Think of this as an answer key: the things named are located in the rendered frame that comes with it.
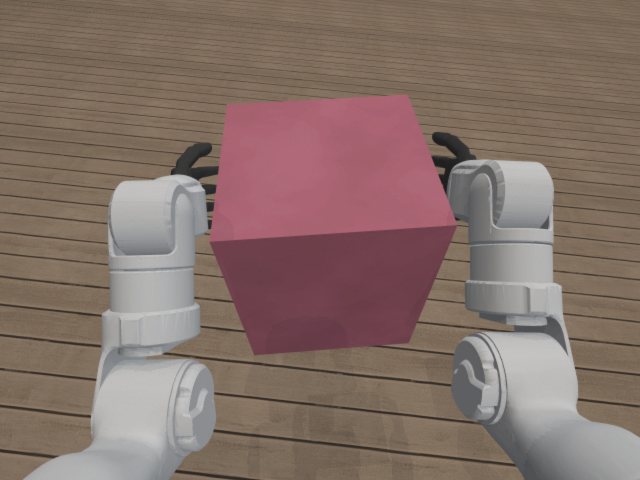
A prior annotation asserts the left robot forearm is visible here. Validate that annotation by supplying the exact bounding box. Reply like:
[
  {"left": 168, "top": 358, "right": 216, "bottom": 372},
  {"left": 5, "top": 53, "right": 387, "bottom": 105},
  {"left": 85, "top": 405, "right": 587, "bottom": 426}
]
[{"left": 91, "top": 175, "right": 208, "bottom": 439}]

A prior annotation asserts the robot right hand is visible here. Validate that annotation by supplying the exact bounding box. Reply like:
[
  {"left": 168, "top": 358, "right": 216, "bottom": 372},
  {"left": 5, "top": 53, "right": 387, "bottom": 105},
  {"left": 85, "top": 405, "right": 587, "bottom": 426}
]
[{"left": 431, "top": 132, "right": 476, "bottom": 220}]

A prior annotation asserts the carton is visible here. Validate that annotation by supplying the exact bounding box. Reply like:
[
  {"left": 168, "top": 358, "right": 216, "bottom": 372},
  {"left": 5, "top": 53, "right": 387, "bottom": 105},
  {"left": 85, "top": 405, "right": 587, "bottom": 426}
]
[{"left": 209, "top": 95, "right": 457, "bottom": 355}]

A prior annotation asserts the robot left hand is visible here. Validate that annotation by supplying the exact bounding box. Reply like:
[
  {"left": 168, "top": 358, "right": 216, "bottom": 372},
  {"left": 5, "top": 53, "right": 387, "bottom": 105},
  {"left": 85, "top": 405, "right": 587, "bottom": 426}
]
[{"left": 171, "top": 143, "right": 219, "bottom": 229}]

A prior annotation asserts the right robot upper arm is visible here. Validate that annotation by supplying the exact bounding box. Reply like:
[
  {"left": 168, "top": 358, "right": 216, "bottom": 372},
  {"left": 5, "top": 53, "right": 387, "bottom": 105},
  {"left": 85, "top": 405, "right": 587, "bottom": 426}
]
[{"left": 451, "top": 332, "right": 640, "bottom": 480}]

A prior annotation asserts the left robot upper arm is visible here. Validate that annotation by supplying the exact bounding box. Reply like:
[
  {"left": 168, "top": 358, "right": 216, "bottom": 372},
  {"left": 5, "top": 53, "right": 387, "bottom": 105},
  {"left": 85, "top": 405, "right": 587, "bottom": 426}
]
[{"left": 23, "top": 359, "right": 216, "bottom": 480}]

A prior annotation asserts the right robot forearm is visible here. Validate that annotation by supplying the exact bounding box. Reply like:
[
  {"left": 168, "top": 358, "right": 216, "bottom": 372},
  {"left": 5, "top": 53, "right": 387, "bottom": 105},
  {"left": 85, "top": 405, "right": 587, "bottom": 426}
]
[{"left": 446, "top": 160, "right": 578, "bottom": 404}]

